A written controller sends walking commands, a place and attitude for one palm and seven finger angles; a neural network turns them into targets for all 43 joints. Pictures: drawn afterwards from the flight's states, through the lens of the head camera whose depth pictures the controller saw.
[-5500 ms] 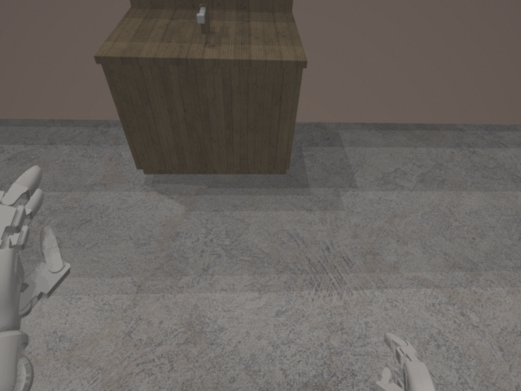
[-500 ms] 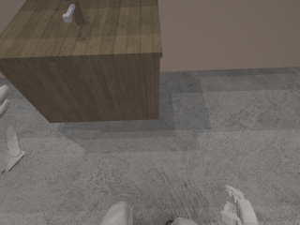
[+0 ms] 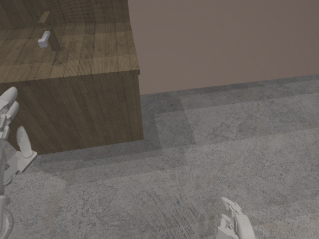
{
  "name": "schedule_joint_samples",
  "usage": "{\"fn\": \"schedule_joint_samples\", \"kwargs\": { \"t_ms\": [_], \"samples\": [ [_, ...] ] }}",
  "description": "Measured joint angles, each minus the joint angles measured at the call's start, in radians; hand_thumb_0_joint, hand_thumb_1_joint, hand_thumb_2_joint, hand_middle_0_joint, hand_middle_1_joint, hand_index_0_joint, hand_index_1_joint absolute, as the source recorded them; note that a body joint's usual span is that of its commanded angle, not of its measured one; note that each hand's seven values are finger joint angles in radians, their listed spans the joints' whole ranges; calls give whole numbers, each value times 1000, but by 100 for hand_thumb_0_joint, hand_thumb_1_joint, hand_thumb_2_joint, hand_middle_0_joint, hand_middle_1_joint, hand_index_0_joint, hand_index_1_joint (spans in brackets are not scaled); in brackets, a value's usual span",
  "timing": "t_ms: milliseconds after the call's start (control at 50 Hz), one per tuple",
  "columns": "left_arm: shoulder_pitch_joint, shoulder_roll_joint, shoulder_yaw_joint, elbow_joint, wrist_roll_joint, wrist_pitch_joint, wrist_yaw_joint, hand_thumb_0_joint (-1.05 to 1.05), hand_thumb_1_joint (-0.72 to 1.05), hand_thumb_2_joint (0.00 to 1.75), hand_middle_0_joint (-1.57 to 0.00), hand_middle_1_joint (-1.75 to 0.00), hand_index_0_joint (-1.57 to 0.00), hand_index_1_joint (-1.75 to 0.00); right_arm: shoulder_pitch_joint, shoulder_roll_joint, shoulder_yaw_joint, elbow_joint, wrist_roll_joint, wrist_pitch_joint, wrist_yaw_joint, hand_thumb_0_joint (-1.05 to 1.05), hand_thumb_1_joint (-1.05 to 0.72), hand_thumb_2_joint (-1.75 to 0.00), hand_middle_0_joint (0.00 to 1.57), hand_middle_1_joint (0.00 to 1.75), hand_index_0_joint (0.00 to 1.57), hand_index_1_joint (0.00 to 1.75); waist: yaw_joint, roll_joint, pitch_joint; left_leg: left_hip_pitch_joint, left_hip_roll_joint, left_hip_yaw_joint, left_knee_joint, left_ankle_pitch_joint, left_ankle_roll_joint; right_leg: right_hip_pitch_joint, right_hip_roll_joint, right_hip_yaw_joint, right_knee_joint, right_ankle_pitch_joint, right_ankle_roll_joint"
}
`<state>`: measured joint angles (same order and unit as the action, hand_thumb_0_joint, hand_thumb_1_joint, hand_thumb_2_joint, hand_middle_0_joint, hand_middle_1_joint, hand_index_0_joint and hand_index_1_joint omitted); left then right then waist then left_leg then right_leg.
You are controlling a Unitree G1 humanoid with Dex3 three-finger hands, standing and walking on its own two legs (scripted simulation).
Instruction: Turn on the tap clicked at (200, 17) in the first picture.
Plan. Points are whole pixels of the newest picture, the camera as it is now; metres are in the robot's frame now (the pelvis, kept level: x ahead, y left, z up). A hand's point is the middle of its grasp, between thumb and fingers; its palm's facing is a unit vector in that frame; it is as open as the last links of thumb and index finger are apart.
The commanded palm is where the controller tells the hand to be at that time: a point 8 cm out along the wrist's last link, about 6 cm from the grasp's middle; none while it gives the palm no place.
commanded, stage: take the last steps up to it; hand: left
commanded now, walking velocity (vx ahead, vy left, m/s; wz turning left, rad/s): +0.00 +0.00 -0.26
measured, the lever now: (42, 43) +0.85 +0.63 +0.04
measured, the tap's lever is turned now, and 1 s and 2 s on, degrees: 0 0 0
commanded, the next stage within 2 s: none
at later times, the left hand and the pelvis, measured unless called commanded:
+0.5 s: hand (19, 172) +0.18 +0.25 +0.18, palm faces +0.46 -0.79 -0.40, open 7.4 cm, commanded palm +0.13 +0.28 +0.18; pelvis -0.03 +0.00 +0.01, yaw +1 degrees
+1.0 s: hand (26, 136) +0.25 +0.29 +0.18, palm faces +0.41 -0.80 -0.44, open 7.4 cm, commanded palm +0.20 +0.33 +0.18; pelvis +0.04 +0.05 +0.00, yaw +2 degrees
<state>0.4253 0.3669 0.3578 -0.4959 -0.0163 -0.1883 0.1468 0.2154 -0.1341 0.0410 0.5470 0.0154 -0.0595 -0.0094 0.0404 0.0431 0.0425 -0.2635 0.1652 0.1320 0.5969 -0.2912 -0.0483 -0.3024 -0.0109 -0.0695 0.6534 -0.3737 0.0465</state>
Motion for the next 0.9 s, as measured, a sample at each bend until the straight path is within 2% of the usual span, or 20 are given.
{"fn": "schedule_joint_samples", "kwargs": {
  "t_ms": [20, 60, 120, 160, 200, 240, 300, 360, 380, 420, 460, 500, 600, 640, 660, 700, 740, 780, 820, 900],
  "samples": [
    [-10, 11, 3, 6, 1, 0, -2, 1, 89, 90, -21, -30, -21, -30, 0, 5, 5, -1, 0, -3, 2, 1, -91, -90, 20, 30, 20, 30, -3, -5, 5, -19, 5, 4, 29, -9, -8, 33, -7, -4, -62, 40, -4],
    [-37, 3, -4, 24, 6, -3, -6, 1, 89, 90, -21, -30, -21, -30, -15, -7, 3, 12, 1, -2, 4, 1, -90, -90, 21, 30, 20, 30, -18, 23, 35, -60, 27, -20, 102, -51, -13, 23, 16, -19, -68, 118, -43],
    [-32, -7, -21, 26, 0, -2, -14, 1, 89, 90, -21, -30, -21, -30, -35, -38, -13, 53, 2, 20, -4, 1, -91, -90, 21, 30, 20, 30, -50, 22, 56, -148, -41, -83, 305, -177, 1, -5, 14, -21, -52, 111, -74],
    [23, -3, -15, -1, -7, 1, -13, 1, 89, 90, -21, -30, -22, -30, -37, -59, -25, 70, 2, 41, -12, 1, -91, -90, 21, 30, 20, 30, -67, 2, 51, -182, -80, -88, 396, -160, 7, -12, 12, -6, -80, 131, -79],
    [89, 8, -2, -30, -9, -6, -10, 1, 89, 90, -21, -30, -22, -30, -26, -79, -39, 76, -1, 54, -22, 1, -91, -90, 21, 30, 20, 30, -87, -14, 35, -188, -100, -80, 390, -128, 13, -12, 11, 0, -119, 159, -80],
    [134, 27, 11, -56, -8, -15, -5, 1, 89, 90, -21, -30, -22, -30, -5, -97, -56, 80, -2, 58, -34, 1, -91, -90, 20, 30, 20, 30, -95, -32, 18, -167, -107, -65, 311, -122, 22, -11, 9, -1, -151, 180, -80],
    [153, 51, 27, -79, -2, -30, 6, 1, 88, 90, -22, -30, -22, -30, 34, -122, -81, 89, -7, 48, -49, 1, -91, -90, 20, 30, 20, 30, -89, -56, -7, -100, -114, -48, 147, -124, 41, -14, 2, -11, -172, 192, -78],
    [137, 45, 34, -84, 1, -41, 17, 1, 88, 90, -22, -30, -22, -30, 66, -144, -101, 90, -12, 29, -61, 1, -91, -90, 20, 30, 19, 30, -80, -67, -24, -1, -128, -38, -48, -62, 63, -22, -13, -21, -134, 169, -67],
    [126, 37, 36, -74, 1, -46, 20, 1, 89, 90, -22, -30, -22, -30, 68, -143, -105, 91, -14, 24, -66, 1, -91, -90, 20, 30, 19, 30, -72, -78, -22, 11, -138, -31, -61, -5, 73, -30, -21, -10, -92, 115, -64],
    [108, 12, 32, -36, 9, -50, 24, 1, 89, 90, -21, -30, -22, -30, 73, -136, -108, 91, -13, 9, -71, 1, -91, -90, 20, 30, 19, 30, -61, -72, -33, 25, -142, -22, -55, 9, 88, -64, -19, -3, 61, -23, -58],
    [86, -2, 27, 11, 21, -52, 20, 1, 89, 90, -21, -30, -22, -30, 76, -118, -103, 99, -14, -14, -69, 1, -91, -90, 20, 30, 19, 30, -65, -49, -55, 35, -139, -34, -66, 3, 97, -102, -16, -14, 219, -62, -50],
    [62, -11, 17, 46, 24, -50, 16, 1, 89, 90, -21, -30, -22, -30, 75, -95, -92, 105, -11, -30, -63, 1, -91, -90, 20, 30, 19, 30, -64, -26, -69, 47, -137, -49, -85, 7, 99, -101, -20, -32, 251, -70, -40],
    [47, -23, -4, 60, 19, -42, 10, 1, 89, 90, -21, -30, -21, -30, 46, -38, -45, 99, -10, -43, -50, 1, -91, -90, 20, 30, 20, 30, -42, 0, -72, 58, -144, -40, -82, -4, 90, -10, -33, -73, 29, -57, -28],
    [40, -16, -12, 62, 22, -40, 6, 1, 89, 90, -21, -30, -21, -30, 31, -24, -29, 91, -13, -40, -47, 1, -91, -90, 20, 30, 20, 30, -36, 6, -66, 36, -151, -36, -32, -33, 85, 41, -34, -83, -94, 10, -42],
    [28, -16, -21, 68, 26, -40, 2, 1, 89, 90, -21, -30, -21, -30, 20, -24, -26, 90, -15, -35, -45, 1, -91, -90, 20, 30, 20, 30, -35, 24, -58, 15, -142, -42, 14, -59, 87, 41, -29, -92, -104, 85, -58],
    [-1, -19, -39, 82, 24, -41, -9, 1, 89, 90, -21, -30, -21, -30, -5, -28, -29, 107, -16, -18, -38, 1, -91, -90, 20, 30, 20, 30, -34, 40, -39, -63, -144, -69, 209, -126, 73, 32, -33, -108, -70, 95, -74],
    [-13, -27, -42, 93, 18, -44, -17, 1, 89, 90, -21, -30, -22, -30, -21, -35, -34, 126, -15, 0, -28, 1, -91, -90, 21, 30, 20, 30, -26, 24, -27, -144, -151, -83, 392, -123, 53, 40, -48, -105, -75, 76, -74],
    [10, -36, -30, 90, 11, -52, -19, 1, 89, 90, -21, -30, -22, -30, -29, -45, -35, 127, -14, 18, -25, 1, -91, -90, 21, 30, 20, 30, -25, 4, -19, -202, -133, -84, 467, -87, 41, 54, -60, -93, -110, 84, -66],
    [43, -37, -17, 72, 9, -57, -16, 1, 89, 90, -21, -30, -22, -30, -29, -57, -40, 116, -14, 25, -27, 1, -91, -90, 21, 30, 20, 30, -32, -20, -6, -224, -104, -81, 414, -58, 37, 68, -75, -86, -147, 99, -54],
    [79, -22, -10, 0, 11, -60, -4, 1, 89, 90, -21, -30, -22, -30, -14, -90, -64, 88, -18, 17, -37, 1, -91, -90, 20, 30, 20, 30, -31, -62, 30, -176, -68, -53, 157, -17, 45, 93, -111, -78, -169, 92, -28]
  ]
}}
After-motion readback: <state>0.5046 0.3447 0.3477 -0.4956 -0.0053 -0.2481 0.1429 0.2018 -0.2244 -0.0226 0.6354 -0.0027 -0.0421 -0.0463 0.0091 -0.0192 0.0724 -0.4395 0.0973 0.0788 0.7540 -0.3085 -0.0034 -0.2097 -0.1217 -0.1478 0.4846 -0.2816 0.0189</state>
